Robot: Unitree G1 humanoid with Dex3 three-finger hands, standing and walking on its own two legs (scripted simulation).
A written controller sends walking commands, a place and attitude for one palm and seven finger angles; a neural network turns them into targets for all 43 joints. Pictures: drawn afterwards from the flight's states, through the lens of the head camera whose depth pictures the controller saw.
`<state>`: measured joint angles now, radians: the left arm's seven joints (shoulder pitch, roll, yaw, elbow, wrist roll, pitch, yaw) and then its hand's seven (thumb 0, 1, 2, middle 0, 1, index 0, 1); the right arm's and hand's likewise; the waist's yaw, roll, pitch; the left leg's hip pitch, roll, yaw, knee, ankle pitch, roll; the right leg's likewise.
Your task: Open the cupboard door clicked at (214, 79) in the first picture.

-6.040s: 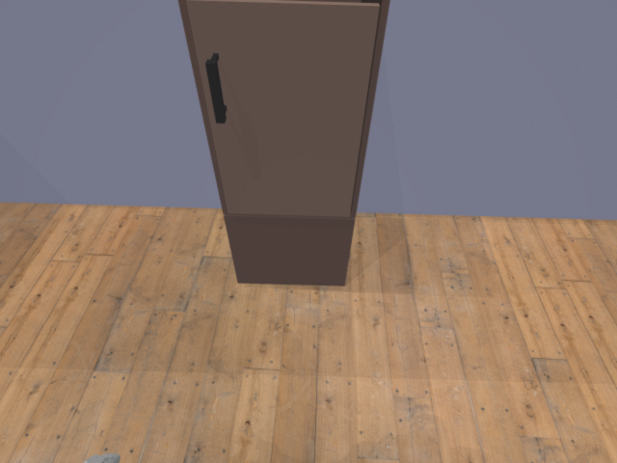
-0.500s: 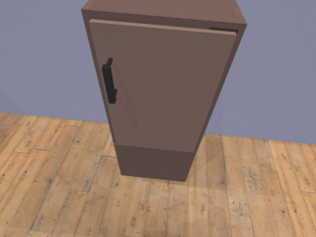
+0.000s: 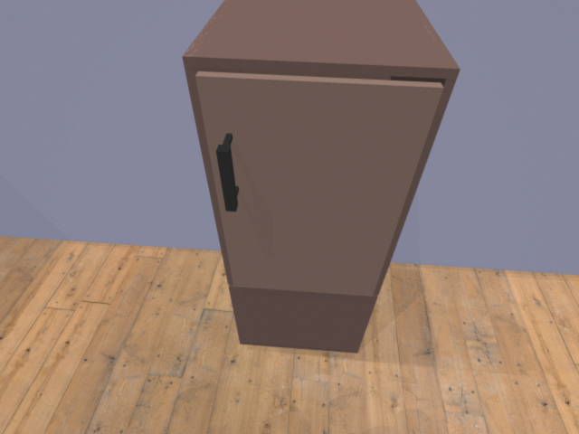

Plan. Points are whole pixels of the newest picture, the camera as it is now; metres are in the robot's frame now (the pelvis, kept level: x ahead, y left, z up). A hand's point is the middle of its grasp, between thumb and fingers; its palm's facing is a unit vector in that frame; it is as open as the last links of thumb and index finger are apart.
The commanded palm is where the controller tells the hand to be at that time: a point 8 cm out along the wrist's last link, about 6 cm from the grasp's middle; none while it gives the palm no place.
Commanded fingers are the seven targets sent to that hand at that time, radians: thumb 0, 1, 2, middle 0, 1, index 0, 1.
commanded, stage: look again from close up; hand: left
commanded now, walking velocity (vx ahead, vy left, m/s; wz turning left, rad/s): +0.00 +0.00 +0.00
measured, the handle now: (230, 173) +0.54 +0.14 +0.07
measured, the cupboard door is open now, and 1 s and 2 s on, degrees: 0 0 0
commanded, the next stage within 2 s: raise the hand with hooked fingers in 0.60 s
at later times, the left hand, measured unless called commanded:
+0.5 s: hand out of the picture +0.10 +0.20 -0.15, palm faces -0.02 -0.94 -0.33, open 7.4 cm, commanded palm none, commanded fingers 0.00 0.90 0.90 -0.20 -0.30 -0.20 -0.30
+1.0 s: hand (159, 391) +0.19 +0.19 -0.03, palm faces +0.12 -0.99 -0.10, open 8.0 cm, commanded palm +0.14 +0.24 -0.04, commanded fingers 0.00 0.53 0.74 -0.23 -0.54 -0.23 -0.54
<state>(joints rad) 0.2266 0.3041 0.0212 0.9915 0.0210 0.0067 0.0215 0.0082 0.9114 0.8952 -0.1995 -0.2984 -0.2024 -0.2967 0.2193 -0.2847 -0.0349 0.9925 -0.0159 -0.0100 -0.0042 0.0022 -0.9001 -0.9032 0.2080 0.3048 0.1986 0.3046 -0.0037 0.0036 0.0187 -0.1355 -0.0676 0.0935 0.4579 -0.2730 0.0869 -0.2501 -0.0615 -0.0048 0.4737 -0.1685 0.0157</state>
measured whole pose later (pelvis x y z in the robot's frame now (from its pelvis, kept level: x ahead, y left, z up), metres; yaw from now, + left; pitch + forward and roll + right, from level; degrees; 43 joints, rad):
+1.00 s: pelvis +0.00 -0.06 -0.06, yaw +3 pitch +10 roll +1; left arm 0.28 0.29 0.32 0.43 -0.37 -0.65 -0.46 0.01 0.75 0.83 -0.21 -0.40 -0.21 -0.40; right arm 0.21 -0.27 -0.03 0.60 0.03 -0.32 -0.02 0.01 -0.90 -0.90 0.21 0.30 0.20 0.30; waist 0.01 -0.02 -0.09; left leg -0.66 -0.01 0.03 0.96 -0.47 0.00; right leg -0.76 -0.02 -0.06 0.96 -0.38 -0.04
